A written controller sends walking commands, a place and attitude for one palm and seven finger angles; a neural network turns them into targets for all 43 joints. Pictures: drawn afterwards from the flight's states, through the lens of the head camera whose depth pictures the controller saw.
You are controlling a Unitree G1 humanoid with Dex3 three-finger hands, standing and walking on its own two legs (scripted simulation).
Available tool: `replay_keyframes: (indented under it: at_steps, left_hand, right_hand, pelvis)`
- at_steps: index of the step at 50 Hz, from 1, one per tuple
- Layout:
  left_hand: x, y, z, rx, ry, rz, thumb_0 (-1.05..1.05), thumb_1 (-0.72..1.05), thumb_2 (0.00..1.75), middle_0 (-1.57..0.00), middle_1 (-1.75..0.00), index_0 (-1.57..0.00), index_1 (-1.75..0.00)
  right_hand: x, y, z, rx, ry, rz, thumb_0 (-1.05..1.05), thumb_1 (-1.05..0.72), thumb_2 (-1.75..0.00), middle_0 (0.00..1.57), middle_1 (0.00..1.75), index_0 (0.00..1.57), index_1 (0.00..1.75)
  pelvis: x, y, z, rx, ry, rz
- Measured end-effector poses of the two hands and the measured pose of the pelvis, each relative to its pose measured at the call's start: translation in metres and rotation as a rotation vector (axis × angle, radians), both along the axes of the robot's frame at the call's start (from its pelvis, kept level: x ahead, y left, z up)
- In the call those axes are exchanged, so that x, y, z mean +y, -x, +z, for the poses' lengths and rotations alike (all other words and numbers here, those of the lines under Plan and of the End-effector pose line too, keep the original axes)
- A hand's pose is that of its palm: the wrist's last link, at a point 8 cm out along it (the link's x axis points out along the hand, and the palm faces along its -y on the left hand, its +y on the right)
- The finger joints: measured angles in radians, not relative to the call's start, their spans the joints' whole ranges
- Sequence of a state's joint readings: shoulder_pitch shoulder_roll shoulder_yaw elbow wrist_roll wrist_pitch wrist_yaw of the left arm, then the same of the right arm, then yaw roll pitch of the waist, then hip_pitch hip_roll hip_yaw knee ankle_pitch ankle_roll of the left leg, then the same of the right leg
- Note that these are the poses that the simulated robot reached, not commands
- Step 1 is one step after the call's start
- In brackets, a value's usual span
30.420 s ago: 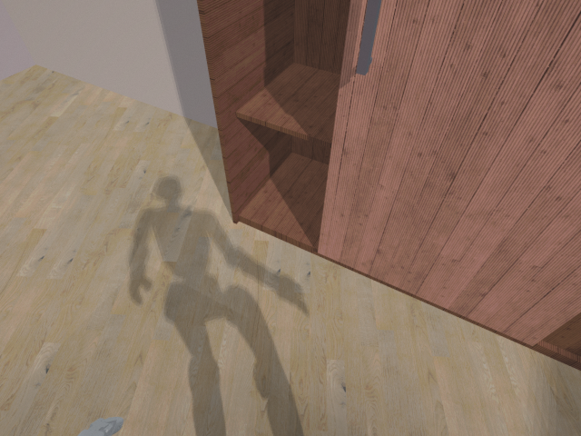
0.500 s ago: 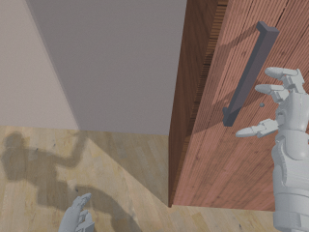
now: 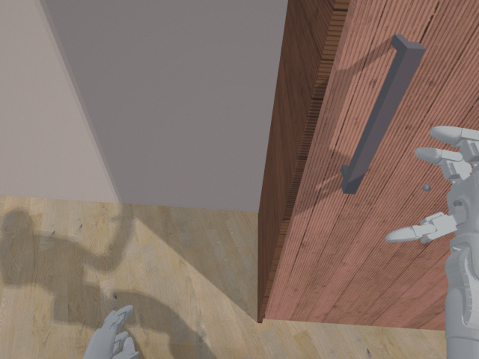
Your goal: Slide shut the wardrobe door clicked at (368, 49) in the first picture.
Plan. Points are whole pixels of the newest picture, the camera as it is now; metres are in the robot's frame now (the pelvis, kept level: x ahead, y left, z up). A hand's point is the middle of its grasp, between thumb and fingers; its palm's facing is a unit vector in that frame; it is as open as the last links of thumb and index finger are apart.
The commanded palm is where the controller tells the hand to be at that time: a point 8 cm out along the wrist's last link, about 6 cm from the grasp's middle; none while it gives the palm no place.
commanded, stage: slip the hand off the handle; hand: right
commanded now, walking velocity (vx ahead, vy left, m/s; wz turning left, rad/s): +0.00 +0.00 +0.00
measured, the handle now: (370, 124) +0.41 -0.18 +0.23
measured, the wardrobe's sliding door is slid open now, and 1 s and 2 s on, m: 0.00 0.00 0.00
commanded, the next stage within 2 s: draw the hand back to the body in 0.36 s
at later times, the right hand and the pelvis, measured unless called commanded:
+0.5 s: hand (453, 230) +0.23 -0.24 +0.20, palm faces +0.26 +0.96 -0.14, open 14.7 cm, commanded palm +0.21 -0.28 +0.21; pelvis +0.00 +0.01 +0.00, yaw -2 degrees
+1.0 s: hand (455, 261) +0.21 -0.23 +0.18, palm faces +0.14 +0.99 -0.07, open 14.6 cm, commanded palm +0.17 -0.28 +0.20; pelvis +0.00 +0.01 +0.00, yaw -3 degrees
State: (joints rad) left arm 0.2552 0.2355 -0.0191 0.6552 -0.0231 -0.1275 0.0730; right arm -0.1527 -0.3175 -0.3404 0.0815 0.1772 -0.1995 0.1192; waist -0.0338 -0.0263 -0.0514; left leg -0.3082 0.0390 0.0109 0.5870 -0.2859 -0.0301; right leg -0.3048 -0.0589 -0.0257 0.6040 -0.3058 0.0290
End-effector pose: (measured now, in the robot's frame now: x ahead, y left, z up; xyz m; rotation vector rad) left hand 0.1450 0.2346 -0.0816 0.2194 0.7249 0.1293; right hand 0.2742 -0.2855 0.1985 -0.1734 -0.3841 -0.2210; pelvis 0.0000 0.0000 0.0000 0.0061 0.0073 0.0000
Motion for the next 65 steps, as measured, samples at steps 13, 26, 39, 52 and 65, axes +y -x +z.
replay_keyframes:
  at_steps: [13, 26, 39, 52, 65]
  left_hand:
    - [-0.019, -0.039, 0.019, -0.137, 0.008, -0.097, 0.01, 0.91, 0.90, -0.20, -0.30, -0.20, -0.30]
    - [-0.022, -0.042, 0.019, -0.150, 0.003, -0.131, 0.01, 0.91, 0.90, -0.20, -0.30, -0.20, -0.30]
    - [-0.028, -0.059, 0.038, -0.282, 0.056, -0.110, 0.02, 0.91, 0.90, -0.20, -0.30, -0.20, -0.30]
    - [-0.028, -0.062, 0.046, -0.310, 0.027, -0.148, 0.01, 0.91, 0.90, -0.20, -0.30, -0.20, -0.30]
    - [-0.022, -0.027, 0.015, -0.110, 0.001, -0.107, 0.01, 0.91, 0.90, -0.20, -0.30, -0.20, -0.30]
  right_hand:
    - [0.002, 0.038, 0.000, 0.009, 0.007, -0.002, -0.01, 0.56, -0.20, 0.25, 1.15, 0.25, 1.15]
    - [0.002, 0.073, 0.002, 0.003, 0.004, -0.003, -0.01, 0.56, -0.20, 0.25, 1.15, 0.25, 1.15]
    - [0.004, 0.075, 0.003, 0.270, -0.105, 0.134, -0.01, 0.55, -0.20, 0.25, 1.15, 0.25, 1.15]
    - [-0.003, 0.101, -0.007, 0.267, -0.034, -0.028, -0.01, 0.49, -0.24, 0.25, 1.11, 0.25, 1.11]
    - [-0.011, 0.117, -0.013, 0.143, 0.116, -0.293, 0.00, 0.10, -0.42, 0.23, 0.88, 0.24, 0.89]
  pelvis:
    - [0.004, 0.005, 0.000, -0.028, -0.003, -0.025]
    - [0.006, 0.002, 0.000, -0.047, -0.006, -0.037]
    - [0.003, -0.004, 0.004, -0.077, 0.000, -0.035]
    - [0.008, 0.001, 0.003, -0.095, -0.007, -0.042]
    - [0.001, 0.002, 0.008, -0.097, -0.001, -0.024]
